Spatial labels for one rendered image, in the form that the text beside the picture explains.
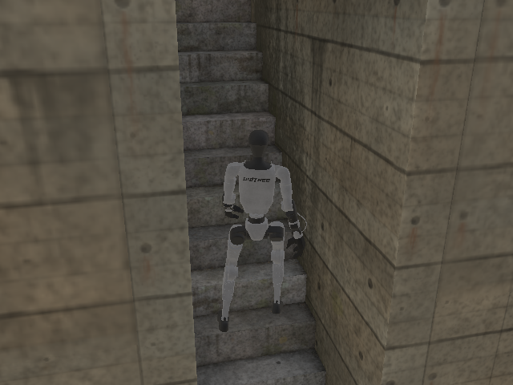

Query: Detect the stairs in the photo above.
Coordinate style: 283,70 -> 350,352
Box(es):
175,0 -> 326,385

